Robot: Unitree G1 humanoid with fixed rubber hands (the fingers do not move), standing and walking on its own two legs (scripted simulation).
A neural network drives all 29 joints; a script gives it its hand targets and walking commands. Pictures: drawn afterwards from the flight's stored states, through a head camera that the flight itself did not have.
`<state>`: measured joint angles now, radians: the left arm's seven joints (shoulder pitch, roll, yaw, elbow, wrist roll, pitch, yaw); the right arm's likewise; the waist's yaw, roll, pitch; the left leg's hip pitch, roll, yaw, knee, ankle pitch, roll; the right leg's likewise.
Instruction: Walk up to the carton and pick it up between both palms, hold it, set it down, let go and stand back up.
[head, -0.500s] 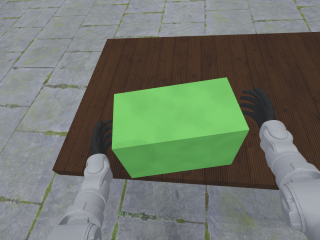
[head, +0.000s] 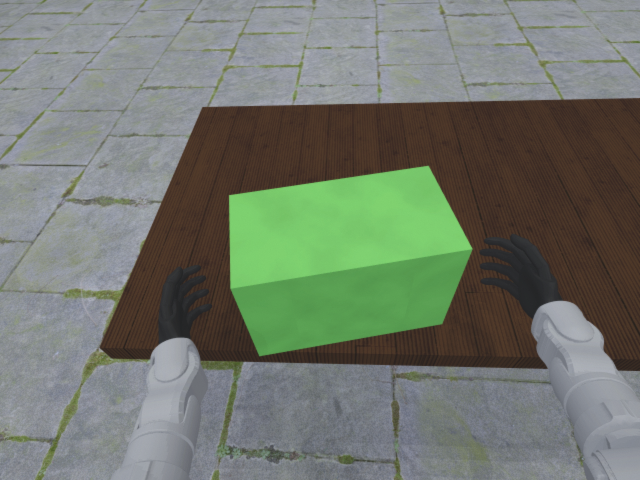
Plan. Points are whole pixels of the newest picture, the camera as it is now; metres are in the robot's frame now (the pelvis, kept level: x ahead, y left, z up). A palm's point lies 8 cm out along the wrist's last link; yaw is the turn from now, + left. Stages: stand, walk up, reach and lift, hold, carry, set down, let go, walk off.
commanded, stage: set down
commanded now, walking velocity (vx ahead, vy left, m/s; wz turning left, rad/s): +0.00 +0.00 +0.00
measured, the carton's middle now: (341, 263) +0.44 +0.04 -0.02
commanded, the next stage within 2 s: none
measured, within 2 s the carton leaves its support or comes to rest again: neither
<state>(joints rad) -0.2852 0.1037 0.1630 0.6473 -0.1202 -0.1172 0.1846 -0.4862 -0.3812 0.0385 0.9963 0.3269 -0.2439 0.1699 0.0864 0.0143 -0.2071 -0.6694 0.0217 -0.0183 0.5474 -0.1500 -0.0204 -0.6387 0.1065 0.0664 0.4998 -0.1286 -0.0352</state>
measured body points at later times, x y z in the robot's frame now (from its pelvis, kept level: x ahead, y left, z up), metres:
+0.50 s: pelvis +0.03 +0.00 +0.01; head +0.08 +0.00 +0.46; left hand +0.28 +0.24 +0.00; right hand +0.32 -0.24 +0.00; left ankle +0.06 +0.12 -0.73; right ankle +0.06 -0.09 -0.73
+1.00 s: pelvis +0.03 +0.00 +0.02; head +0.07 +0.00 +0.46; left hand +0.23 +0.25 +0.00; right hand +0.27 -0.25 -0.01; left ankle +0.06 +0.12 -0.73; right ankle +0.06 -0.09 -0.73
